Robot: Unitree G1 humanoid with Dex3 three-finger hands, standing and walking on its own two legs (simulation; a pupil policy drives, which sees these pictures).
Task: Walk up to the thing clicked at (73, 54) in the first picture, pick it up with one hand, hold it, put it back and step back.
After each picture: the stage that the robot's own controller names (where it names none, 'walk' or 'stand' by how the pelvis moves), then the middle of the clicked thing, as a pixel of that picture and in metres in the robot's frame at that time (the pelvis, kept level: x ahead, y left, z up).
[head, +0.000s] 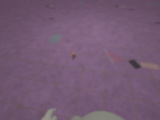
stand; (73, 55) +1.29 +0.44 -0.72
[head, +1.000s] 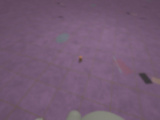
walk; (80, 58) +1.19 +0.21 -0.70
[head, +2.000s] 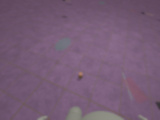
walk; (80, 75) +0.73 +0.17 -0.69
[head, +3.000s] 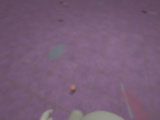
walk; (73, 88) +0.50 +0.26 -0.71
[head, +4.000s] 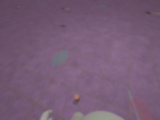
stand; (77, 98) +0.40 +0.23 -0.70
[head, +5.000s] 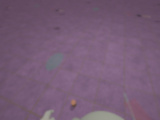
stand; (73, 103) +0.35 +0.24 -0.72
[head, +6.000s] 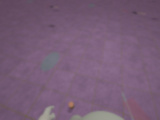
stand; (71, 105) +0.29 +0.25 -0.72
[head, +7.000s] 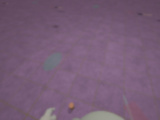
stand; (71, 106) +0.29 +0.25 -0.72
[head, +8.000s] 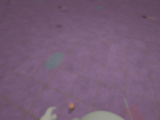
stand; (71, 106) +0.29 +0.24 -0.72
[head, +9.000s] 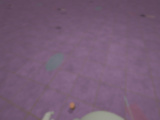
stand; (72, 106) +0.30 +0.26 -0.73
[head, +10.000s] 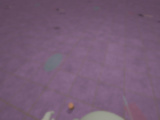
stand; (71, 106) +0.30 +0.27 -0.73
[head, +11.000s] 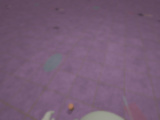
stand; (71, 107) +0.28 +0.27 -0.73
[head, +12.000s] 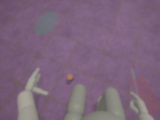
go down; (70, 77) +0.36 +0.24 -0.49
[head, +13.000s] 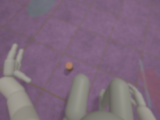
go down; (69, 67) +0.41 +0.23 -0.33
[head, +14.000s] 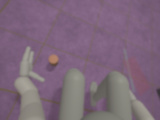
close in; (53, 60) +0.40 +0.26 -0.25
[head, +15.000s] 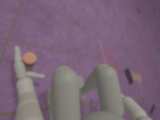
close in; (29, 60) +0.40 +0.28 -0.22
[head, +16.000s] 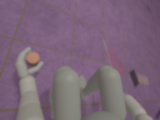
close; (32, 59) +0.39 +0.28 -0.23
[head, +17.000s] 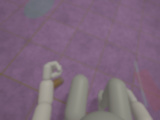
lift; (56, 82) +0.26 +0.30 -0.32
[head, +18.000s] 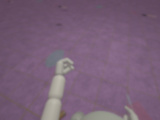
go down; (61, 115) +0.19 +0.34 -0.68
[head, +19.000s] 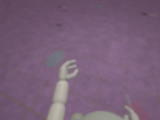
go down; (60, 111) +0.22 +0.39 -0.70
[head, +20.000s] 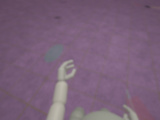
hold; (58, 104) +0.25 +0.40 -0.68
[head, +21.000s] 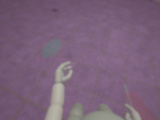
stand; (56, 98) +0.27 +0.43 -0.67
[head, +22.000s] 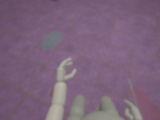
stand; (55, 90) +0.31 +0.44 -0.60
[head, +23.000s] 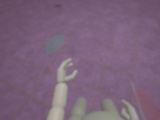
stand; (57, 91) +0.32 +0.45 -0.61
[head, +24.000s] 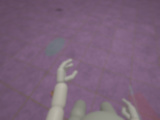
stand; (55, 91) +0.34 +0.47 -0.63
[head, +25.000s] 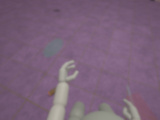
stand; (53, 91) +0.35 +0.49 -0.64
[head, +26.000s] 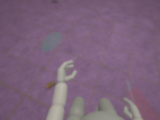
stand; (51, 84) +0.39 +0.52 -0.62
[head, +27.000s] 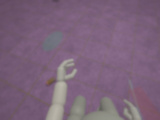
stand; (51, 80) +0.42 +0.55 -0.61
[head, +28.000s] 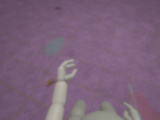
stand; (50, 81) +0.46 +0.59 -0.63
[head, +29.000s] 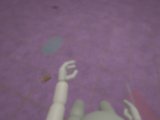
stand; (46, 78) +0.50 +0.63 -0.63
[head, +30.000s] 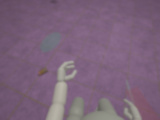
stand; (43, 71) +0.56 +0.69 -0.62
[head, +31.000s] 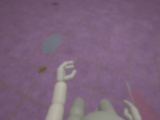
close; (42, 68) +0.62 +0.74 -0.62
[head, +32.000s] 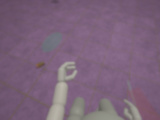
close; (40, 64) +0.67 +0.79 -0.62
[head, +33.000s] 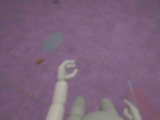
close; (39, 60) +0.73 +0.84 -0.61
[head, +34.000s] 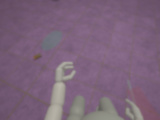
close; (37, 56) +0.79 +0.89 -0.61
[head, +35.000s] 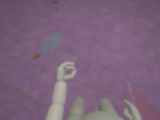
close; (36, 55) +0.82 +0.93 -0.62
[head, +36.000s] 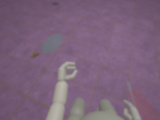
close; (35, 54) +0.87 +0.98 -0.62
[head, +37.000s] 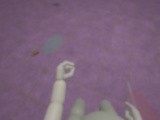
close; (35, 52) +0.91 +1.01 -0.63
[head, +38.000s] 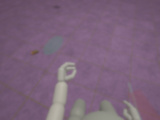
close; (34, 52) +0.96 +1.05 -0.62
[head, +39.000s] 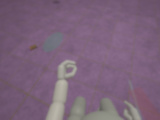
close; (33, 47) +1.00 +1.09 -0.61
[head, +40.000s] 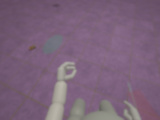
close; (32, 47) +1.03 +1.12 -0.62
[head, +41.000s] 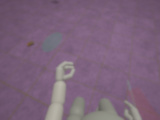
close; (30, 43) +1.07 +1.16 -0.62
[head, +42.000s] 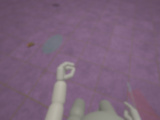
close; (30, 44) +1.10 +1.18 -0.63
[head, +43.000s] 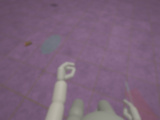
close; (28, 43) +1.13 +1.22 -0.63
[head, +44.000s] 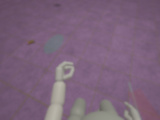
close; (31, 41) +1.17 +1.23 -0.62
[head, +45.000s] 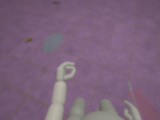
close; (29, 39) +1.19 +1.26 -0.62
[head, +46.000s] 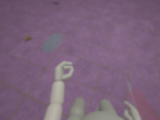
close; (28, 38) +1.21 +1.28 -0.62
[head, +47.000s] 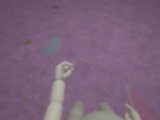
close; (28, 41) +1.22 +1.31 -0.66
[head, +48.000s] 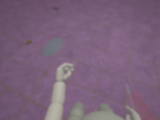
close; (28, 41) +1.25 +1.33 -0.66
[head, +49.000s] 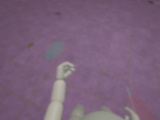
close; (30, 44) +1.27 +1.33 -0.67
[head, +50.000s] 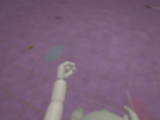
close; (30, 46) +1.27 +1.35 -0.68
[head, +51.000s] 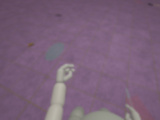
close; (31, 44) +1.29 +1.37 -0.69
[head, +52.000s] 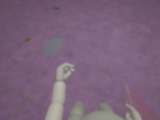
close; (27, 38) +1.31 +1.38 -0.66
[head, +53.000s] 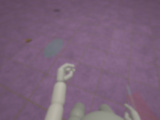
close; (28, 40) +1.32 +1.38 -0.65
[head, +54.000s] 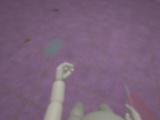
close; (27, 39) +1.33 +1.39 -0.66
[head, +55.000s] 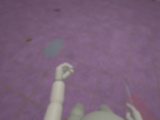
close; (28, 39) +1.34 +1.39 -0.67
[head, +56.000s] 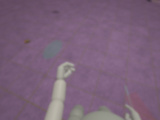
close; (27, 41) +1.33 +1.41 -0.68
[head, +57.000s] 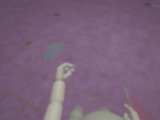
close; (28, 42) +1.34 +1.41 -0.68
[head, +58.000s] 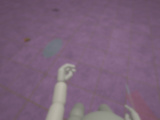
close; (27, 39) +1.33 +1.41 -0.67
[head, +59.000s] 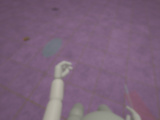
close; (26, 38) +1.34 +1.41 -0.68
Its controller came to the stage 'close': yes
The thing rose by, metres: 0.02
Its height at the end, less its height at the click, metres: -0.02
